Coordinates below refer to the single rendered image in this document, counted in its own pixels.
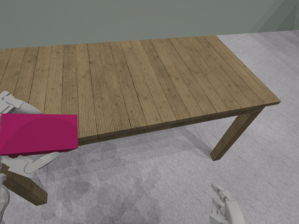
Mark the robot left forearm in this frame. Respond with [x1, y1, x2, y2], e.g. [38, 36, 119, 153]
[0, 173, 10, 224]

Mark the sponge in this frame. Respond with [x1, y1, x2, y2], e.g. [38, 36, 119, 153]
[0, 113, 78, 157]

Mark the right robot hand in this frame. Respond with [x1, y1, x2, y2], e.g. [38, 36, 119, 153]
[210, 182, 247, 224]

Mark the left robot hand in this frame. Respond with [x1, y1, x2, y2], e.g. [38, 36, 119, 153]
[0, 91, 60, 178]

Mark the table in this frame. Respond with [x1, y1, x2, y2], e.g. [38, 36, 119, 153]
[0, 35, 281, 206]

